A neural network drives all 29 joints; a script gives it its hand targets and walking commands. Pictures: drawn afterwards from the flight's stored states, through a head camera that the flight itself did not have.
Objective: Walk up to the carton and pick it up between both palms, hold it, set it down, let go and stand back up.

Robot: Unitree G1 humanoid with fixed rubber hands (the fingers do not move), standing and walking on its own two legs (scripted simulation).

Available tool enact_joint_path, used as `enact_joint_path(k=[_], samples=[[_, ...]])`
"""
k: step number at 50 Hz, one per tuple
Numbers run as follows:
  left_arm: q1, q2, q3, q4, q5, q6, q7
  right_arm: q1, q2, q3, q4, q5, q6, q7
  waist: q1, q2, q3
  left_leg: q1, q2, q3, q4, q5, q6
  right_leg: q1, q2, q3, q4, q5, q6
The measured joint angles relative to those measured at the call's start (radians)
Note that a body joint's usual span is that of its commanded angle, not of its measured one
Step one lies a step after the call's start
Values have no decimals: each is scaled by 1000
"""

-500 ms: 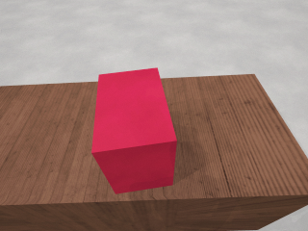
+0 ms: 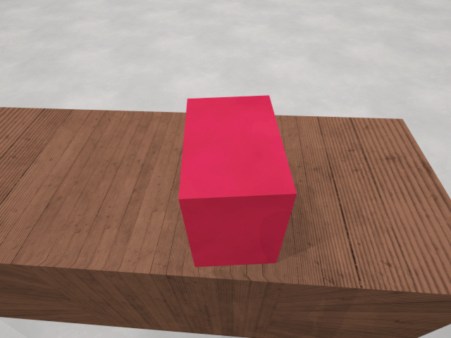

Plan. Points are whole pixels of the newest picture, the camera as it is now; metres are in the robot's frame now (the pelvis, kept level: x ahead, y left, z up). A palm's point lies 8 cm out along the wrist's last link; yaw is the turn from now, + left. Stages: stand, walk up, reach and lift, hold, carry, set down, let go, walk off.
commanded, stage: stand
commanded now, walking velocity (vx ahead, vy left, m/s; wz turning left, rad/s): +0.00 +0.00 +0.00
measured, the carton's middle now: (232, 181) +0.47 +0.01 -0.03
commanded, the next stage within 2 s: none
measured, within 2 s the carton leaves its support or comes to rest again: neither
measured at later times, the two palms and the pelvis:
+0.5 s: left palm out of the picture -0.04 +0.23 -0.14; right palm out of the picture -0.05 -0.22 -0.14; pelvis -0.03 +0.01 +0.00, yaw +4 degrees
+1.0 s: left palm out of the picture -0.08 +0.21 -0.14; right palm out of the picture +0.00 -0.23 -0.14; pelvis -0.03 +0.00 +0.00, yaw +2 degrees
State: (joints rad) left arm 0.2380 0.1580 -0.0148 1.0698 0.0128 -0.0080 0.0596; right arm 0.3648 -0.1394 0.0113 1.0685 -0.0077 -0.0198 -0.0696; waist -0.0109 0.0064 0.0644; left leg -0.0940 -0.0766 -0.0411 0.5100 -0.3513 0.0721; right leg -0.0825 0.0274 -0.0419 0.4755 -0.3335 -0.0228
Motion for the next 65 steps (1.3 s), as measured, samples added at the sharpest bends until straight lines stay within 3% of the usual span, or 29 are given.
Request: enact_joint_path(k=[16,44,46,52,65], samples=[[21,9,-12,9,-2,3,0,25,-15,-3,-29,5,0,3,7,-6,0,-14,-39,-30,-48,70,14,-15,-43,-32,-14,34,21],[88,40,-4,-22,4,5,-7,4,-16,-1,-69,0,5,12,25,-10,-10,-99,-44,-88,39,60,-3,-63,-47,-97,35,18,5],[101,30,-9,-13,-9,6,-11,-22,-20,-6,-65,-5,22,21,40,-18,-15,-83,-40,-61,8,69,1,-69,-46,-68,34,23,4],[132,-27,-26,28,-10,11,-30,-94,-18,-11,-62,1,34,29,16,-4,-30,-42,-20,-12,-80,103,-4,-61,-29,-14,-16,57,-1],[109,-53,-11,41,-8,-7,-21,-90,-7,-3,35,5,20,30,3,9,-36,-21,24,44,-89,87,-22,-52,16,41,-44,78,-20]])
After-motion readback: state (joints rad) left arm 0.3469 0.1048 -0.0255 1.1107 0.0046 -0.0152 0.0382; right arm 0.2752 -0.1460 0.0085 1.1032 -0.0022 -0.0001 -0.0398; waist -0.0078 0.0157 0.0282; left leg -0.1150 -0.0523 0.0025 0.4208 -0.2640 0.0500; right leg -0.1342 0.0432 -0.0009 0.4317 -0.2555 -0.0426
